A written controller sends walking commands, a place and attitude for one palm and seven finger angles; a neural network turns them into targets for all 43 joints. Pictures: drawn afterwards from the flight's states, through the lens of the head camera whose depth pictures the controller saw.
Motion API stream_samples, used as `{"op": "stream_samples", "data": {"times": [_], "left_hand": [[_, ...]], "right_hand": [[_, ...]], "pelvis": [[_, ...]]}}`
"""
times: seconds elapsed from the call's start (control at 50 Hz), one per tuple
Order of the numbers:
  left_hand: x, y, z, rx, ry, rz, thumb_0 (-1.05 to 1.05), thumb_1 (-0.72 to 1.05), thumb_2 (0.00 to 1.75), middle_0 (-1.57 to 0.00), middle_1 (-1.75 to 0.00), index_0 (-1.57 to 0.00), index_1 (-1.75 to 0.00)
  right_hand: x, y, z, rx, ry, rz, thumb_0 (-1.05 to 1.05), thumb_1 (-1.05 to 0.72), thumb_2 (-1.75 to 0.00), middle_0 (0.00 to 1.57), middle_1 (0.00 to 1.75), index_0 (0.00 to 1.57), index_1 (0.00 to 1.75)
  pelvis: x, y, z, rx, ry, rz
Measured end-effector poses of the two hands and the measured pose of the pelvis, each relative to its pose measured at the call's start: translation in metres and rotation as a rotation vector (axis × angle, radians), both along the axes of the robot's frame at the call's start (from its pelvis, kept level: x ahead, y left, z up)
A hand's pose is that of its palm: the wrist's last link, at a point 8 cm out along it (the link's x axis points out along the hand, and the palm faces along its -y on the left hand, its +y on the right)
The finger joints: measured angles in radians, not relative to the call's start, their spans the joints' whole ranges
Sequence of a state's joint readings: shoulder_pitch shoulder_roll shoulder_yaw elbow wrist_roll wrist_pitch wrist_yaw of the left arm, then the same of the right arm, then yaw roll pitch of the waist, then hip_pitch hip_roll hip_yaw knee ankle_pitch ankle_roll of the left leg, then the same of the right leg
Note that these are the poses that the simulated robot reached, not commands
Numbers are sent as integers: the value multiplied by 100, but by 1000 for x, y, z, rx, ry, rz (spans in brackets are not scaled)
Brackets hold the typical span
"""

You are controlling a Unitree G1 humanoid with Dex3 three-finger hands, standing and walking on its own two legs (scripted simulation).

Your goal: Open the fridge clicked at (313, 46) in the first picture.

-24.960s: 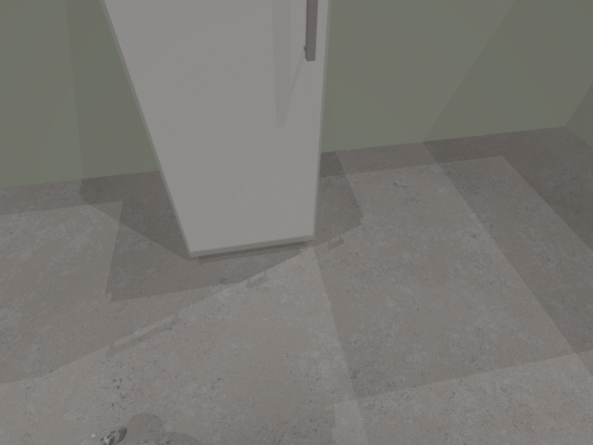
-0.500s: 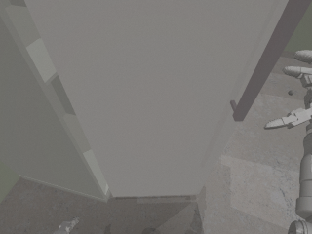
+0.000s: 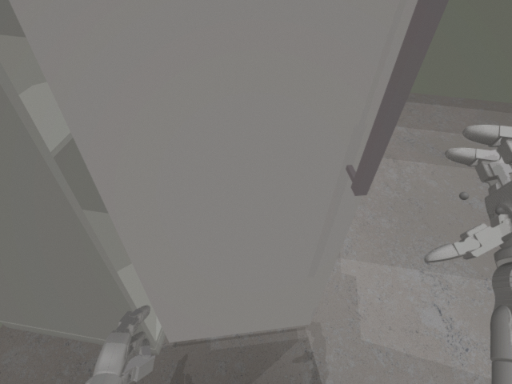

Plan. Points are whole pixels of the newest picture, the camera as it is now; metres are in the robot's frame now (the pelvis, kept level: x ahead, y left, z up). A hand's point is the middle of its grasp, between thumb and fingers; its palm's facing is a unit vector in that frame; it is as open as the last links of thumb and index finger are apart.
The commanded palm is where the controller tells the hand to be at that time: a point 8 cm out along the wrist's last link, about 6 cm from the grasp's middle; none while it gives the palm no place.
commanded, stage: slip the hand off the handle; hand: right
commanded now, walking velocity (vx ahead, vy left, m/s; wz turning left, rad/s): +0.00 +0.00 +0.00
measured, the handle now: (390, 83) +0.44 -0.17 +0.28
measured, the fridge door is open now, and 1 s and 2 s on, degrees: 73 73 73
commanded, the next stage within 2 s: draw the hand back to the body in 0.08 s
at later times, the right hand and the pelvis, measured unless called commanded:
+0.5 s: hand (486, 226) +0.25 -0.25 +0.21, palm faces +0.01 +1.00 -0.06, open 14.7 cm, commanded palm +0.21 -0.29 +0.21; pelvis +0.00 +0.01 +0.01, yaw +0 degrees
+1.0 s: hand (506, 268) +0.22 -0.27 +0.18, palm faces +0.46 +0.84 -0.28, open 12.8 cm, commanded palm +0.17 -0.30 +0.19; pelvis +0.00 -0.01 +0.01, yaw +0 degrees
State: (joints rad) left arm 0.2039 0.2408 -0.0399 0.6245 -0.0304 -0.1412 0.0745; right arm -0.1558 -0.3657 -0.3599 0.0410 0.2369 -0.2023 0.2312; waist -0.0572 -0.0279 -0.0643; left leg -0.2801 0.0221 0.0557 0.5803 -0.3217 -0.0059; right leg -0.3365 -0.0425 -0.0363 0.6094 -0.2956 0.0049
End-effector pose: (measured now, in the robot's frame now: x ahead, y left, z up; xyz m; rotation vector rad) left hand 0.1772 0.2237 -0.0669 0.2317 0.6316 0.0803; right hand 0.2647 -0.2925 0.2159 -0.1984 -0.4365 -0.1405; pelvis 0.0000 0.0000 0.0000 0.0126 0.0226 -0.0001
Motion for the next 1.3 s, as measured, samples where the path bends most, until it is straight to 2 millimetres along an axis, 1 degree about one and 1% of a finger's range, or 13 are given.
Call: {"op": "stream_samples", "data": {"times": [0.08,0.18,0.24,0.34,0.4,0.52,0.72,0.82,0.9,0.98,1.08,1.18,1.3], "left_hand": [[5,-2,3,-4,-23,-19,1,90,90,-20,-30,-20,-30],[5,0,3,2,-27,-33,1,90,90,-20,-30,-20,-30],[1,1,0,8,-18,-35,1,90,90,-20,-30,-20,-30],[-2,5,2,-8,-31,-2,1,90,90,-20,-30,-20,-30],[0,6,8,-23,-74,5,1,90,90,-20,-30,-20,-30],[8,5,22,-36,-153,-13,1,90,90,-20,-30,-20,-30],[11,-4,32,-18,-176,-40,1,90,90,-20,-30,-20,-30],[5,-11,27,10,-136,-74,1,90,90,-20,-30,-20,-30],[-5,-14,15,13,-55,-67,1,90,90,-20,-30,-20,-30],[-14,-16,3,17,21,-53,1,90,90,-20,-30,-20,-30],[-16,-18,-4,16,66,-34,1,90,90,-21,-30,-20,-30],[-9,-18,-1,5,57,-19,1,90,90,-21,-30,-20,-30],[5,-14,5,6,34,-12,1,90,90,-21,-30,-20,-30]], "right_hand": [[-17,-1,0,-8,2,-9,-1,56,-20,26,115,25,115],[-33,-5,2,-3,-3,-26,-1,56,-20,26,115,25,115],[-34,-6,1,13,10,-17,-1,56,-20,26,115,25,115],[-24,-9,-13,89,261,59,-1,56,-20,25,115,25,115],[-25,-9,-15,115,366,111,-1,56,-20,25,115,25,115],[-38,-13,-3,138,330,130,-1,56,-20,25,115,25,115],[-59,-10,-24,146,381,103,-1,52,-22,25,113,25,113],[-72,-18,-16,-3,242,-188,-1,42,-27,25,107,25,107],[-85,-19,-21,-35,197,-307,-1,30,-32,24,100,24,100],[-92,-18,-26,-59,196,-347,-1,17,-39,24,92,24,92],[-90,-19,-26,-91,199,-363,-1,0,-47,23,82,23,82],[-87,-18,-23,-121,201,-359,0,-18,-56,23,72,23,72],[-89,-18,-28,-134,239,-358,0,-40,-66,22,59,22,59]], "pelvis": [[-1,3,0,-2,-9,-2],[-3,7,0,-1,-22,-12],[-6,9,0,0,-27,-20],[-6,10,4,-2,-42,-19],[-5,10,5,-3,-53,-13],[-5,8,6,-2,-65,-7],[-9,3,7,0,-85,-13],[-13,1,9,5,-88,-12],[-11,-3,11,0,-88,-5],[-5,-7,13,-3,-97,-3],[1,-10,14,-7,-107,0],[7,-11,15,-9,-107,8],[13,-10,15,-9,-104,12]]}}
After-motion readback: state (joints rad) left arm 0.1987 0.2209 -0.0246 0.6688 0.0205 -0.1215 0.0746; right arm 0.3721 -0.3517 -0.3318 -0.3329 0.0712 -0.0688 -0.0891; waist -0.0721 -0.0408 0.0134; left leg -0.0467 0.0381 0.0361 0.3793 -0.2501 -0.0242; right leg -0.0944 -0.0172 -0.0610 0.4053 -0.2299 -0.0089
